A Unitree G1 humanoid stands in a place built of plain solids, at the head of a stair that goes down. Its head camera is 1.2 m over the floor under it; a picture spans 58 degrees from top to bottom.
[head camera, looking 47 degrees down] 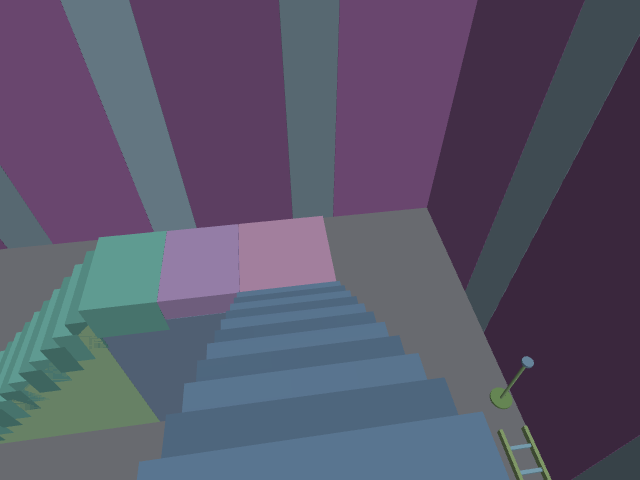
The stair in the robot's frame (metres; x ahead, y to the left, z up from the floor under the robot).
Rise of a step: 0.19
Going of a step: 0.19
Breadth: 0.92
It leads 8 degrees to the left of straight ahead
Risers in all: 11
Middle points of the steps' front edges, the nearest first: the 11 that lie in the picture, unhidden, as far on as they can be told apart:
0.41 0.01 0.00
0.60 0.03 -0.19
0.79 0.06 -0.38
0.99 0.09 -0.57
1.18 0.12 -0.77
1.37 0.14 -0.96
1.56 0.17 -1.15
1.76 0.20 -1.34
1.95 0.22 -1.53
2.14 0.25 -1.72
2.33 0.28 -1.91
